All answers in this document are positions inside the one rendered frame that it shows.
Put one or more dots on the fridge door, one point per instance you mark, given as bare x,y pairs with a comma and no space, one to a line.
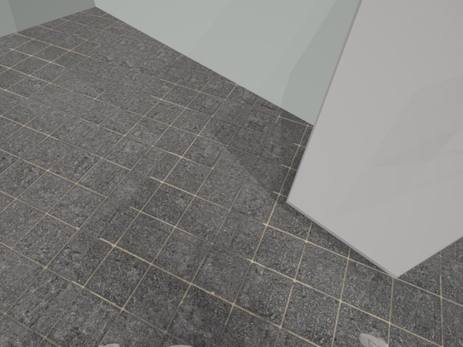
384,166

